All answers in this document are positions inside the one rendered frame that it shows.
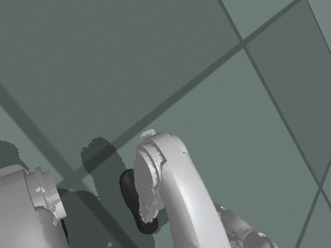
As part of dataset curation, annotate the right robot arm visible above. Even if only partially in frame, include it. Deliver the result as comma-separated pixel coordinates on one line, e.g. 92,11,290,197
243,230,279,248

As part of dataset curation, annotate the right robot hand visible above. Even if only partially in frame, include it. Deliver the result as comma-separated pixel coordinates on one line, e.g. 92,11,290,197
214,203,254,248

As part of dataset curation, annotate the left robot foot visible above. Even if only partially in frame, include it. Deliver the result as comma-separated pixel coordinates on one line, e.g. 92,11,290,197
60,219,69,244

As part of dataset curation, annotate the right robot foot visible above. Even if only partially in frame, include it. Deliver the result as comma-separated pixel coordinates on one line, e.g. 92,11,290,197
119,169,158,235

